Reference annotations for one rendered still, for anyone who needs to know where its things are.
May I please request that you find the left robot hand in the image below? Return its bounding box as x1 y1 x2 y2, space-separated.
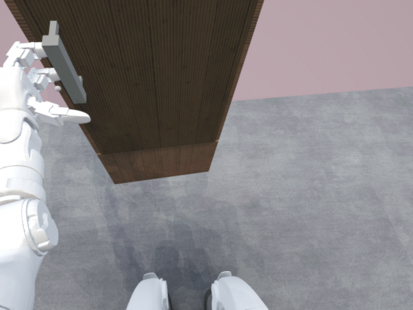
0 41 91 127

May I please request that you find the left robot forearm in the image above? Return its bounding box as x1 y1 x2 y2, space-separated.
0 110 46 205

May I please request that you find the handle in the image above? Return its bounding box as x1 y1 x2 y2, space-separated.
41 21 86 104

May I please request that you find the robot shin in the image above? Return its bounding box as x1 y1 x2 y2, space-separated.
143 273 159 280
212 271 232 310

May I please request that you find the robot left upper arm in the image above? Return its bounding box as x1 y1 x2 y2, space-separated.
0 198 58 310

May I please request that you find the cupboard door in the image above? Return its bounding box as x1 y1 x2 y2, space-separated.
14 0 258 155

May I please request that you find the robot right shin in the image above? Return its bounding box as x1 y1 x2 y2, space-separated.
212 271 232 310

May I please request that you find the robot left shin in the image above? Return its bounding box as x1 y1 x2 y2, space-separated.
143 273 159 280

